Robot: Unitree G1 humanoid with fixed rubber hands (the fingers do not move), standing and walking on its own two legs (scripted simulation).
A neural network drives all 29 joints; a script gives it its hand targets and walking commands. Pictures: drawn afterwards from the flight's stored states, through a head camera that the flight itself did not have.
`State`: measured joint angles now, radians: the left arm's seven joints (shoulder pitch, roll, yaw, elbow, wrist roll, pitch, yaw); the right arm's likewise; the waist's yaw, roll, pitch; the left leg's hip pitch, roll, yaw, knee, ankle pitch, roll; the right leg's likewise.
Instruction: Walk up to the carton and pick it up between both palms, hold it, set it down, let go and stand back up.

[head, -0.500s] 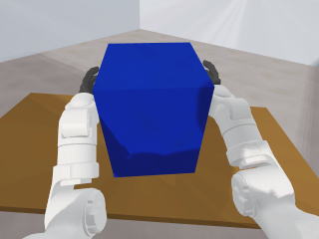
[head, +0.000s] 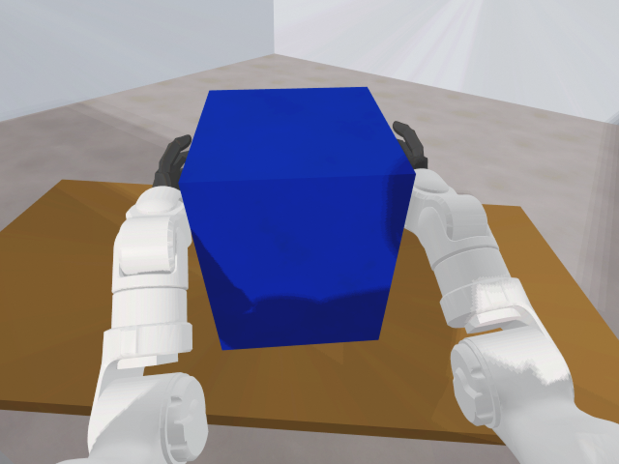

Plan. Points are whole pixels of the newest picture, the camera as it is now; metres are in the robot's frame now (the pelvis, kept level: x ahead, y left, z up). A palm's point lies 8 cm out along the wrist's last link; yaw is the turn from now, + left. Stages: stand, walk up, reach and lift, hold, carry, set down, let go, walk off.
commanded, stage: hold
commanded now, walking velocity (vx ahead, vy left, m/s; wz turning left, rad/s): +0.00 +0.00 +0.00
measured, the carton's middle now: (295, 217) +0.36 -0.01 +0.20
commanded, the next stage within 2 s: none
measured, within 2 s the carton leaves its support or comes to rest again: neither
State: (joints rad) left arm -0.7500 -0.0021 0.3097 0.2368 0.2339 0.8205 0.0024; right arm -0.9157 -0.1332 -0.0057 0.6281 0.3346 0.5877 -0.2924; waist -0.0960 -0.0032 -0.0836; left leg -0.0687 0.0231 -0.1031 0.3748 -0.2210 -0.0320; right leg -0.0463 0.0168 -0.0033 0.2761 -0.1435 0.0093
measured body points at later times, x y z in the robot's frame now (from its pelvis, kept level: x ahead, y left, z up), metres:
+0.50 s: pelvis +0.00 +0.00 +0.00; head -0.07 +0.03 +0.44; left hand +0.39 +0.14 +0.24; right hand +0.39 -0.15 +0.26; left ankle +0.00 +0.14 -0.75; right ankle +0.01 -0.13 -0.75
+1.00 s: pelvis +0.00 +0.00 +0.00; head -0.07 +0.01 +0.44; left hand +0.38 +0.14 +0.24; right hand +0.39 -0.15 +0.25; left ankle +0.00 +0.14 -0.75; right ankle +0.01 -0.13 -0.75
